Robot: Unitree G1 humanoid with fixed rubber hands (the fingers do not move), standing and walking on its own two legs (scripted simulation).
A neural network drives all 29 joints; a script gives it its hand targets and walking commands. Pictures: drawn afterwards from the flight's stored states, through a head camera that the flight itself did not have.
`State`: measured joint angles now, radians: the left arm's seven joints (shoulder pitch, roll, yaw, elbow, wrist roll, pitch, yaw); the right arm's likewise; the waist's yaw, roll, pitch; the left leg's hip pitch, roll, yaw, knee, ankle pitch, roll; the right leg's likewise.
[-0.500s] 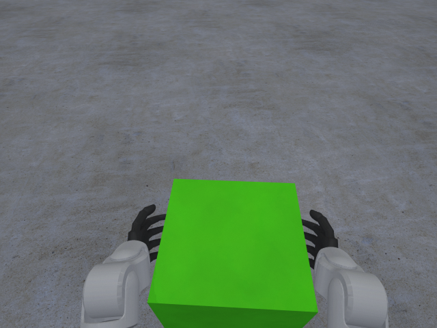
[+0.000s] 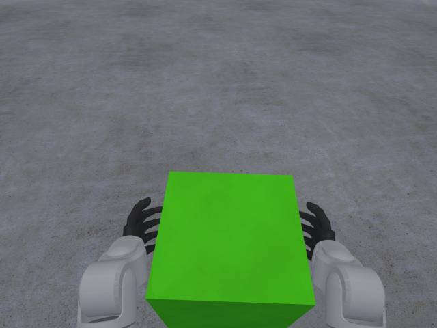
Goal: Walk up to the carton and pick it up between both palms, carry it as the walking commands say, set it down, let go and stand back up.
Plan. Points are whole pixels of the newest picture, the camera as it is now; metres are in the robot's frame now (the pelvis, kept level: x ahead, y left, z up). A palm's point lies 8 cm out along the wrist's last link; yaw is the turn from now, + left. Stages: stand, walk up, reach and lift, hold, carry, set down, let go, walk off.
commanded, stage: carry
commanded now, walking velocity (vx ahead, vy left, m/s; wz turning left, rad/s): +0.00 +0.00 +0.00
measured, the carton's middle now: (227, 258) +0.25 +0.01 +0.03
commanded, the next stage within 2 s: none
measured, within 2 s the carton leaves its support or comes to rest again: neither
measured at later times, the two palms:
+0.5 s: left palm (75, 307) +0.13 +0.22 +0.08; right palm (294, 320) +0.13 -0.08 +0.09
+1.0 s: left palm out of the picture +0.07 +0.17 +0.07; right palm out of the picture +0.08 -0.12 +0.09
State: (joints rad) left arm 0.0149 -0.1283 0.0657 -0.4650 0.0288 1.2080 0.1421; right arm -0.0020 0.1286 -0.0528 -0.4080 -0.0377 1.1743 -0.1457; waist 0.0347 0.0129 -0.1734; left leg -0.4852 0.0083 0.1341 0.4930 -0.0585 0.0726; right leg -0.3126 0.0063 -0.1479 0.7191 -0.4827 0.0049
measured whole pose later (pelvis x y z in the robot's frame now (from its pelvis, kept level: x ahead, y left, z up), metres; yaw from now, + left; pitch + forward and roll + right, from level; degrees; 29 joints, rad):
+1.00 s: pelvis -0.16 +0.01 +0.00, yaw +0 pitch +4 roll -1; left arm 0.05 -0.13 0.06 -0.54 0.04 1.20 0.13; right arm 0.01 0.13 -0.04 -0.47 -0.03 1.18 -0.15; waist 0.01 -0.06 -0.14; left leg -0.40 0.05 0.16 0.68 -0.37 0.05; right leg -0.45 0.00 -0.13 0.76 -0.40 -0.04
